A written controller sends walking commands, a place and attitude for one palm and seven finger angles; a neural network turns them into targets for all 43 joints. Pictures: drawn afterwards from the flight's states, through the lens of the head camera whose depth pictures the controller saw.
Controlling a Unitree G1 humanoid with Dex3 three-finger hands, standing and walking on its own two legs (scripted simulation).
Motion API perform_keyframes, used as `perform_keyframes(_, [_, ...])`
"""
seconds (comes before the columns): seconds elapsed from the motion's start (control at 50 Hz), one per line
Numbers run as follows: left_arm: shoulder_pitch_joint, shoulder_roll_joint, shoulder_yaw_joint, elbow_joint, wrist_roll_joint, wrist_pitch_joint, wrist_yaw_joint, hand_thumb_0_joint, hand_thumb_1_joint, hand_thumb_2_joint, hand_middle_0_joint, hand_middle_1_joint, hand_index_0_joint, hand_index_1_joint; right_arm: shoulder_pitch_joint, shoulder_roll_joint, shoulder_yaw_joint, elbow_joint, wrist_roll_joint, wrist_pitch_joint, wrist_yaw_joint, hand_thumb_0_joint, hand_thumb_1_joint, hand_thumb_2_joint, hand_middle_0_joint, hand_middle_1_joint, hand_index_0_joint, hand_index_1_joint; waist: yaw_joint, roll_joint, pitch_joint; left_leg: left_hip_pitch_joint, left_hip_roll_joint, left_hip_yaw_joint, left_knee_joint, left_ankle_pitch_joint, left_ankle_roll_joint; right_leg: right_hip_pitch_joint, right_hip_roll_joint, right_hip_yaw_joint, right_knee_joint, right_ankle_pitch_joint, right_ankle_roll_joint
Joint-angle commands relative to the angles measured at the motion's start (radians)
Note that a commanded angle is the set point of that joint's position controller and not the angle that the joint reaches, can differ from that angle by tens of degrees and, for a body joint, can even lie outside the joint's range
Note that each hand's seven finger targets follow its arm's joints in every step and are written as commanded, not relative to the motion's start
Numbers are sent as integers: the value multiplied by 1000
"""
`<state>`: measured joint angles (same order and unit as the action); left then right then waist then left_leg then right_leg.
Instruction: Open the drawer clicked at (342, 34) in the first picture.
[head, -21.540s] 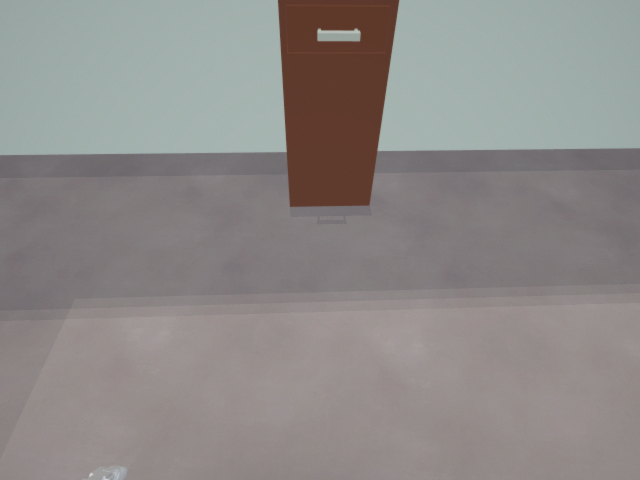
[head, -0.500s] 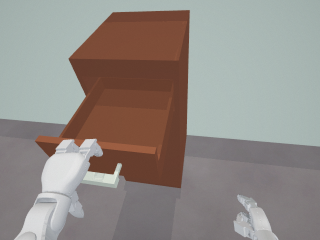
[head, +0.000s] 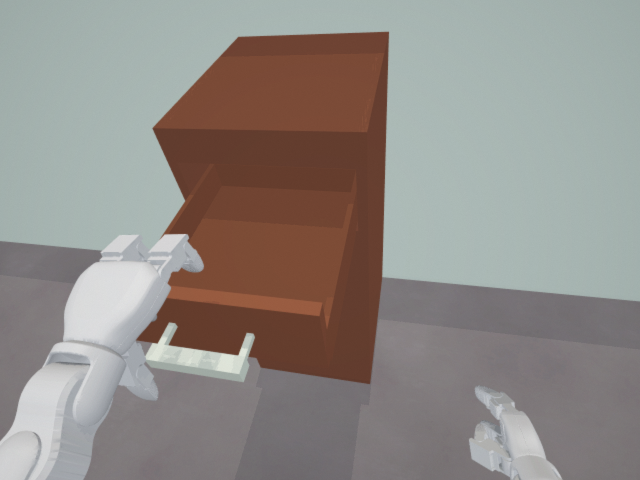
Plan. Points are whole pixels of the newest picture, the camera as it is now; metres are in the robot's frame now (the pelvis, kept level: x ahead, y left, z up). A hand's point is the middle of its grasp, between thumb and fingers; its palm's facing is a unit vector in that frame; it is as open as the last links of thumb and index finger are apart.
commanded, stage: lift the hand off the handle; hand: left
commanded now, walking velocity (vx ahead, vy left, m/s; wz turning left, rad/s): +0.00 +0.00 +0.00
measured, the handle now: (203, 348) +0.26 +0.22 +0.01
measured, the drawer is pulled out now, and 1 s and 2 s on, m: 0.29 0.29 0.29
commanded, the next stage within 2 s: draw the hand back to the body in 0.18 s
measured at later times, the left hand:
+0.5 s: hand (143, 312) +0.23 +0.23 +0.15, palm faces +0.10 -0.07 -0.99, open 13.8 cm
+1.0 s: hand (139, 322) +0.21 +0.22 +0.16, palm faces +0.26 -0.71 -0.65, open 13.7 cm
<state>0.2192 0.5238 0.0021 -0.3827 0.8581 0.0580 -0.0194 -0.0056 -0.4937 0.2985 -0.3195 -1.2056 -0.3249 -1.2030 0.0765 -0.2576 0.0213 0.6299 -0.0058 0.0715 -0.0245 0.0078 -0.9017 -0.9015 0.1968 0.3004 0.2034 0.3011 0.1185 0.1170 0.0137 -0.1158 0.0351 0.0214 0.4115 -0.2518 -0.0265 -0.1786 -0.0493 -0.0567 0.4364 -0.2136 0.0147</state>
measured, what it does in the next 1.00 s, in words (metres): stands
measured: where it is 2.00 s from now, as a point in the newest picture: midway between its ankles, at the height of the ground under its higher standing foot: outside the picture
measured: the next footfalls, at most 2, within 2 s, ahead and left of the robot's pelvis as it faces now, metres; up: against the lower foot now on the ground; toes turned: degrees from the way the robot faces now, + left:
none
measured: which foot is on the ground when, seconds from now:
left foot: down 0.00-1.00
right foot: down 0.00-1.00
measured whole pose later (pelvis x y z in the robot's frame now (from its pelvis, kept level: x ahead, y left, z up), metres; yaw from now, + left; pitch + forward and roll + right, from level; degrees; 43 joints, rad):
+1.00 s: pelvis +0.00 +0.00 +0.00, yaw +0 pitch -4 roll +0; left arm 0.37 0.41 0.23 -0.46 0.15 -0.07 0.03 -0.01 -0.46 0.31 -0.32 -1.19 -0.32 -1.18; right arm 0.09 -0.22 0.04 0.60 0.00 -0.05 -0.07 0.01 -0.90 -0.90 0.20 0.30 0.20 0.30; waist 0.08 0.10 0.07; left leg -0.09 0.05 0.02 0.42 -0.26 -0.03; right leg -0.15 -0.04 -0.06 0.43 -0.21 0.01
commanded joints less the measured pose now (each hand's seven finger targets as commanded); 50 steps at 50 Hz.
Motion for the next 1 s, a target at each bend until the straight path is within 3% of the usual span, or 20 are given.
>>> perform_keyframes(0.0, [-178,171,145,-239,-4,17,41,0,-500,300,-300,-1200,-300,-1200,-186,-79,-18,-178,8,-52,17,0,-900,-900,200,300,200,300,8,-63,-158,-25,-50,21,-71,277,31,136,51,-12,-54,196,-23])
perform_keyframes(0.04, [-204,213,190,-226,-6,43,33,0,-500,300,-300,-1200,-300,-1200,-209,-81,-15,-178,17,-49,23,0,-900,-900,200,300,200,300,13,-50,-157,-30,-45,16,-74,266,28,142,60,0,-61,178,-27])
perform_keyframes(0.08, [-238,168,125,-169,-4,63,15,0,-500,300,-300,-1200,-300,-1200,-194,-75,-14,-159,20,-37,27,0,-900,-900,200,300,200,300,-7,-61,-117,-35,-46,23,-92,240,29,120,57,-9,-72,143,-25])
perform_keyframes(0.1, [-234,176,131,-152,-2,69,6,0,-500,300,-300,-1200,-300,-1200,-189,-83,-15,-164,21,-35,26,0,-900,-900,200,300,200,300,0,-88,-118,-42,-49,26,-93,229,31,125,57,-8,-74,140,-23])
perform_keyframes(0.14, [-236,204,157,-179,-4,78,-13,0,-500,300,-300,-1200,-300,-1200,-218,-84,-11,-182,28,-35,29,0,-900,-900,200,300,200,300,7,-67,-154,-37,-45,21,-92,223,30,145,64,3,-70,134,-26])
perform_keyframes(0.16, [-245,153,99,-185,2,71,-23,0,-500,300,-300,-1200,-300,-1200,-203,-75,-3,-184,22,-37,34,0,-900,-900,200,300,200,300,4,-89,-172,-30,-53,28,-87,244,35,152,53,-7,-61,148,-26])
perform_keyframes(0.24, [-249,209,157,-210,-10,55,-28,0,-500,300,-300,-1200,-300,-1200,-214,-83,-6,-195,26,-36,28,0,-900,-900,200,300,200,300,0,-87,-168,-34,-44,21,-82,212,33,141,65,3,-68,132,-22])
perform_keyframes(0.26, [-270,158,103,-188,-1,45,-30,0,-500,300,-300,-1200,-300,-1200,-198,-72,4,-189,17,-40,29,0,-900,-900,200,300,200,300,-2,-91,-161,-34,-52,27,-85,208,37,132,54,-9,-67,113,-23])
perform_keyframes(0.28, [-251,205,157,-160,-9,35,-22,0,-500,300,-300,-1200,-300,-1200,-182,-77,-11,-169,19,-34,24,0,-900,-900,200,300,200,300,-7,-99,-130,-39,-47,25,-92,193,34,123,59,-8,-79,108,-21])
perform_keyframes(0.34, [-259,265,229,-187,-8,20,-3,0,-500,300,-300,-1200,-300,-1200,-202,-84,-7,-184,19,-42,23,0,-900,-900,200,300,200,300,14,-47,-167,-42,-48,19,-81,196,30,144,59,9,-73,113,-25])
perform_keyframes(0.36, [-247,213,184,-191,-5,11,0,0,-500,300,-300,-1200,-300,-1200,-190,-70,-2,-186,14,-48,26,0,-900,-900,200,300,200,300,16,-50,-186,-33,-53,24,-78,218,32,149,49,-3,-63,121,-26])
perform_keyframes(0.54, [-146,240,225,-223,-42,7,4,0,-500,300,-300,-1200,-300,-1200,-194,-92,-16,-195,23,-60,16,0,-900,-900,200,300,200,300,3,-56,-160,-32,-50,22,-63,209,32,127,55,6,-72,142,-19])
perform_keyframes(0.56, [-145,208,193,-215,-35,-1,1,0,-500,300,-300,-1200,-300,-1200,-173,-84,-11,-191,15,-63,18,0,-900,-900,200,300,200,300,0,-78,-165,-36,-54,28,-63,216,35,127,44,-7,-63,139,-17])
perform_keyframes(0.74, [-79,274,288,-235,-55,-18,33,0,-500,300,-300,-1200,-300,-1200,-180,-96,-19,-195,19,-71,1,0,-900,-900,200,300,200,300,9,-64,-136,-42,-48,18,-54,189,31,107,51,2,-70,119,-16])
perform_keyframes(0.76, [-80,247,262,-225,-46,-24,32,0,-500,300,-300,-1200,-300,-1200,-159,-88,-15,-189,12,-70,3,0,-900,-900,200,300,200,300,5,-72,-157,-37,-53,27,-50,198,33,110,42,-7,-63,117,-15])
perform_keyframes(0.86, [-30,258,278,-251,-63,-21,26,0,-500,300,-300,-1200,-300,-1200,-157,-95,-14,-201,12,-70,0,0,-900,-900,200,300,200,300,6,-72,-163,-36,-51,25,-47,214,32,118,40,-11,-56,142,-12])
perform_keyframes(0.88, [-52,-122,274,-260,-768,-111,51,0,-465,315,-298,-1178,-298,-1178,-111,-13,-23,-252,24,-139,-27,0,-900,-900,200,300,200,300,-96,-213,-42,28,-13,25,-32,124,59,64,72,-31,-81,102,-20])
perform_keyframes(0.9, [25,-16,324,-194,-794,-153,75,0,-430,330,-295,-1155,-295,-1155,-101,-56,-20,-208,7,-179,-44,0,-900,-900,200,300,200,300,-81,-224,-41,21,-4,27,-41,73,55,63,65,-25,-83,62,-14])
perform_keyframes(0.92, [60,18,398,-258,-857,-183,96,0,-395,345,-292,-1133,-292,-1133,-89,-57,-20,-205,6,-196,-61,0,-900,-900,200,300,200,300,-59,-215,-73,25,-11,22,-53,88,49,92,61,-28,-97,55,-8])
perform_keyframes(0.98, [13,8,408,-341,-888,-249,137,0,-290,390,-285,-1065,-285,-1065,-67,-40,-9,-180,-7,-258,-79,0,-900,-900,200,300,200,300,-54,-77,-121,53,-25,31,-63,127,38,124,46,-17,-104,76,-10])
